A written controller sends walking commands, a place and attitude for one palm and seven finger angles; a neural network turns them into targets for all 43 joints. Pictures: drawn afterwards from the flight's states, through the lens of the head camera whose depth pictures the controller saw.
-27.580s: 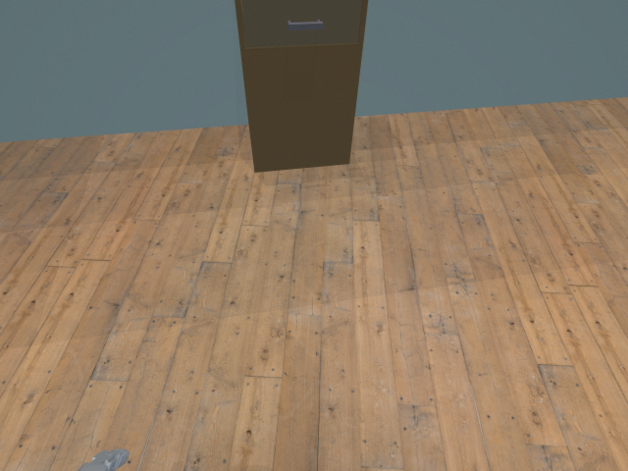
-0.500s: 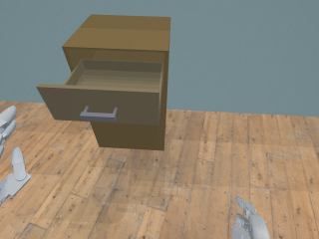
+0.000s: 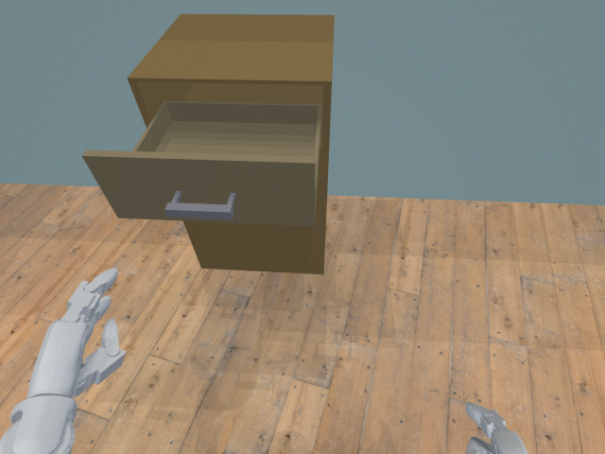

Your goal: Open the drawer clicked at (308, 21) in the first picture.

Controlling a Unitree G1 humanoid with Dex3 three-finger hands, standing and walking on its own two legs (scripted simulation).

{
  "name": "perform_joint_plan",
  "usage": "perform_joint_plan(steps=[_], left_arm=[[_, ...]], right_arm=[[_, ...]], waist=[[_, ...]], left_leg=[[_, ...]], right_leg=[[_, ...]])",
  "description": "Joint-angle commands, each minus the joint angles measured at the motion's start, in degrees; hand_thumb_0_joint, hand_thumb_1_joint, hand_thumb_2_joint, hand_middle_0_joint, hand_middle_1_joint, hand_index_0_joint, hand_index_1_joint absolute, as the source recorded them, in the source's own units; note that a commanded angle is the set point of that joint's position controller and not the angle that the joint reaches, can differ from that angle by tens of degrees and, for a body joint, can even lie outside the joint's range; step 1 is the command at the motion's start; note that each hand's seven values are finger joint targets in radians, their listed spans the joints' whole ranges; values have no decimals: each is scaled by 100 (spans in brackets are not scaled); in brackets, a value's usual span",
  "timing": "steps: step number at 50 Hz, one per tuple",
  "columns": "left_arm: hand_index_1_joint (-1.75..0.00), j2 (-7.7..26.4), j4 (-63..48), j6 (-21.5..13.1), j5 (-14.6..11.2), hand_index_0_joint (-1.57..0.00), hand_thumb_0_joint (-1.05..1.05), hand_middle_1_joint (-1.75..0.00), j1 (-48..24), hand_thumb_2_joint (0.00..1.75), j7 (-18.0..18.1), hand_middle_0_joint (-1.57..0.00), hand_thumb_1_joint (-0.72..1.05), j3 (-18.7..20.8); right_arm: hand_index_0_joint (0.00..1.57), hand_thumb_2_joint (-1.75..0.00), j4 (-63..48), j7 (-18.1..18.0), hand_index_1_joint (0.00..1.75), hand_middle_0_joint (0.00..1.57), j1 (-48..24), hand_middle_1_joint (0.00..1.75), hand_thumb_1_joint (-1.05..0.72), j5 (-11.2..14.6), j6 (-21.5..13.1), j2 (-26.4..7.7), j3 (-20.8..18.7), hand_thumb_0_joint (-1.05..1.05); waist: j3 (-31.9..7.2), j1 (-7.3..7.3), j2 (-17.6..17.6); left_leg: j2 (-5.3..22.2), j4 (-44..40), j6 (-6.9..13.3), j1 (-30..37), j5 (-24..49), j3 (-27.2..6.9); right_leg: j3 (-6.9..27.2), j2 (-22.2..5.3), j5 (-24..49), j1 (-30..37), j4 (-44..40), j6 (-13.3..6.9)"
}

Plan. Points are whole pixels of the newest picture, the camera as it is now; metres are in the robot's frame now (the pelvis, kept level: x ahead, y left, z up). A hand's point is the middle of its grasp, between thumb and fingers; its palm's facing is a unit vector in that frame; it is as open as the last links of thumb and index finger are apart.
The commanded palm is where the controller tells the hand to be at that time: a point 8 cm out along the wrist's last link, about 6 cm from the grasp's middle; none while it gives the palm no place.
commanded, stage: let the arm hang, fingers relaxed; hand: left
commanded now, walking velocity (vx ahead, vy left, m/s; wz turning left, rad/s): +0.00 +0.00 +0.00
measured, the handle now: (202, 203) +0.58 +0.24 -0.05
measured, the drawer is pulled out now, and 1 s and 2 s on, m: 0.30 0.30 0.30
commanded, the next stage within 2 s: look to check the result in 1.00 s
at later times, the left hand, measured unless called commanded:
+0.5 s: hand out of the picture -0.06 +0.18 -0.16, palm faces +0.02 -0.97 -0.24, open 7.3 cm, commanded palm none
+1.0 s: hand out of the picture -0.01 +0.15 -0.17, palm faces +0.02 -0.98 -0.18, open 7.3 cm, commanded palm none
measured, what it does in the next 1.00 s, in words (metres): stands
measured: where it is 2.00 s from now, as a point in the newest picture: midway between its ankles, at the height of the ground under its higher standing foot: outside the picture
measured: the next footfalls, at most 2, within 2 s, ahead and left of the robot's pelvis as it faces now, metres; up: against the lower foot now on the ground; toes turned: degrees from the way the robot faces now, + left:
none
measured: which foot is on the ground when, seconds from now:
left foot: down 0.00-1.00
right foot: down 0.00-1.00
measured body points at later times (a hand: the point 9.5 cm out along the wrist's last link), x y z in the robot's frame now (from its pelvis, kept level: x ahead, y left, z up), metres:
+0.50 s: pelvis -0.01 -0.02 +0.01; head +0.00 -0.02 +0.46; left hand -0.06 +0.23 -0.14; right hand -0.04 -0.24 -0.15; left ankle +0.01 +0.10 -0.73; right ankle +0.03 -0.12 -0.73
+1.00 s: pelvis -0.01 -0.02 +0.01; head -0.01 -0.02 +0.46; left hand -0.01 +0.20 -0.15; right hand -0.06 -0.22 -0.15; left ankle +0.01 +0.10 -0.73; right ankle +0.03 -0.12 -0.73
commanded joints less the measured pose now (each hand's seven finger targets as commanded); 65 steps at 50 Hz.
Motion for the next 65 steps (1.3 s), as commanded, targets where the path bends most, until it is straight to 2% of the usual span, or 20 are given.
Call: perform_joint_plan(steps=[1, 3, 5, 6, 7, 9, 11, 13, 14, 15, 16, 19, 22, 25, 29, 40, 47, 54, 62, 65], left_arm=[[-30, 103, 1976, 437, 101, -20, 0, -30, -95, 90, -211, -20, 90, -468], [-30, 209, 2685, 482, 103, -20, 0, -30, -262, 90, -215, -20, 90, -496], [-30, 264, 3380, 533, 65, -20, 0, -30, -471, 90, -207, -20, 90, -588], [-30, 208, 3662, 564, 39, -20, 0, -30, -565, 90, -190, -20, 90, -644], [-30, 129, 3966, 575, 19, -20, 0, -30, -542, 90, -190, -20, 90, -707], [-30, 92, 4513, 552, -5, -20, 0, -30, -468, 90, -191, -20, 90, -783], [-30, 50, 4960, 521, -20, -20, 0, -30, -403, 90, -182, -20, 90, -810], [-30, -134, 5316, 491, -35, -20, 0, -30, -306, 90, -173, -20, 90, -782], [-30, -104, 5477, 478, -48, -20, 0, -30, -267, 90, -170, -20, 90, -804], [-30, -94, 5633, 469, -60, -20, 0, -30, -243, 90, -172, -20, 90, -826], [-30, -132, 5751, 462, -59, -20, 0, -30, -232, 90, -163, -20, 90, -818], [-30, -209, 6062, 472, -73, -20, 0, -30, -247, 90, -159, -20, 90, -844], [-30, -306, 6322, 460, -76, -20, 0, -30, -141, 90, -135, -20, 90, -854], [-30, -359, 6485, 474, -76, -20, 0, -30, -107, 90, -118, -20, 90, -850], [-30, -428, 6585, 490, -70, -20, 0, -30, -76, 90, -93, -20, 90, -834], [-30, -606, 6586, 480, -57, -20, 0, -30, -74, 90, -72, -20, 90, -779], [-30, -648, 6618, 436, -59, -20, 0, -30, -127, 90, -67, -20, 90, -778], [-30, -604, 6649, 420, -65, -20, 0, -30, -207, 90, -68, -20, 90, -762], [-30, -545, 6659, 413, -56, -20, 0, -30, -276, 90, -66, -20, 90, -763], [-30, -496, 6659, 394, -62, -20, 0, -30, -327, 90, -72, -20, 90, -750]], right_arm=[[20, -90, -280, -52, 30, 20, 78, 30, -90, -76, 137, -750, -223, 0], [20, -90, -153, -100, 30, 20, 94, 30, -90, -99, 250, -739, -173, 0], [20, -90, 30, -121, 30, 20, 88, 30, -90, -119, 370, -627, -130, 0], [20, -90, 122, -118, 30, 20, 99, 30, -90, -131, 418, -577, -102, 0], [20, -90, 245, -120, 30, 20, 92, 30, -90, -141, 453, -453, -53, 0], [20, -90, 461, -125, 30, 20, 135, 30, -90, -114, 502, -336, -6, 0], [20, -90, 669, -146, 30, 20, 328, 30, -90, -85, 549, -262, 6, 0], [20, -90, 901, -174, 30, 20, 554, 30, -90, -106, 559, -114, -3, 0], [20, -90, 998, -182, 30, 20, 638, 30, -90, -93, 564, -84, 8, 0], [20, -90, 1092, -185, 30, 20, 701, 30, -90, -86, 577, -57, 8, 0], [20, -90, 1143, -199, 30, 20, 824, 30, -90, -74, 599, -27, -5, 0], [20, -90, 1408, -218, 30, 20, 1121, 30, -90, -84, 623, 55, -14, 0], [20, -90, 1604, -238, 30, 20, 1270, 30, -90, -78, 604, 145, -17, 0], [20, -90, 1742, -252, 30, 20, 1372, 30, -90, -81, 611, 188, -15, 0], [20, -90, 1899, -251, 30, 20, 1541, 30, -90, -98, 619, 332, -12, 0], [20, -90, 2003, -274, 30, 20, 1595, 30, -90, -124, 585, 562, -38, 0], [20, -90, 1999, -306, 30, 20, 1593, 30, -90, -107, 533, 580, -62, 0], [20, -90, 1988, -317, 30, 20, 1507, 30, -90, -93, 512, 482, -89, 0], [20, -90, 1965, -308, 30, 20, 1374, 30, -90, -97, 537, 380, -113, 0], [20, -90, 1958, -310, 30, 20, 1281, 30, -90, -91, 507, 296, -112, 0]], waist=[[-496, 2, -1020], [-512, 58, -1242], [-312, 58, -895], [-165, 38, -321], [8, 74, 37], [183, 100, 295], [261, 77, 199], [138, 63, 557], [62, 62, 577], [101, 63, 529], [143, 40, 214], [391, 6, -17], [467, 20, -93], [693, 35, -371], [733, 31, -434], [891, 69, -88], [758, 68, 31], [640, 54, -74], [691, 19, -182], [582, 33, -139]], left_leg=[[703, -314, 186, -47, 2030, -875], [505, -232, 135, -28, 1619, -708], [382, -340, 92, 125, 1052, -612], [415, -539, 74, 192, 850, -632], [471, -720, 81, 67, 671, -641], [447, -895, 45, -9, 242, -606], [457, -948, 15, 179, 52, -580], [459, -986, 11, 252, 3, -534], [463, -998, 9, 291, 6, -525], [454, -997, -2, 312, -29, -491], [494, -975, 9, 397, -28, -512], [489, -1048, 27, 333, -178, -497], [546, -1128, 55, 381, -58, -488], [531, -1178, 63, 266, -192, -482], [501, -1217, 80, 217, -340, -462], [456, -1275, 61, -11, -407, -436], [533, -1303, 40, 133, -36, -441], [571, -1337, 30, 278, 132, -471], [574, -1334, 32, 396, 21, -434], [600, -1339, 25, 461, 228, -441]], right_leg=[[486, -181, 897, 599, 98, -254], [671, -406, 1266, 836, -118, -328], [836, -509, 843, 669, -375, -370], [805, -426, 405, 553, -462, -351], [785, -354, 147, 599, -555, -272], [871, -338, -198, 640, -828, -234], [872, -341, -424, 551, -1084, -244], [851, -366, -376, 673, -1202, -268], [852, -362, -310, 757, -1225, -279], [839, -385, -359, 733, -1286, -288], [803, -369, -448, 656, -1358, -293], [784, -357, -739, 485, -1477, -289], [712, -342, -610, 465, -1458, -290], [693, -322, -784, 381, -1476, -276], [696, -303, -1004, 315, -1464, -259], [715, -277, -932, 303, -1384, -258], [655, -280, -359, 528, -1316, -280], [632, -279, -111, 651, -1266, -287], [698, -280, -346, 523, -1387, -275], [673, -296, -90, 635, -1326, -283]])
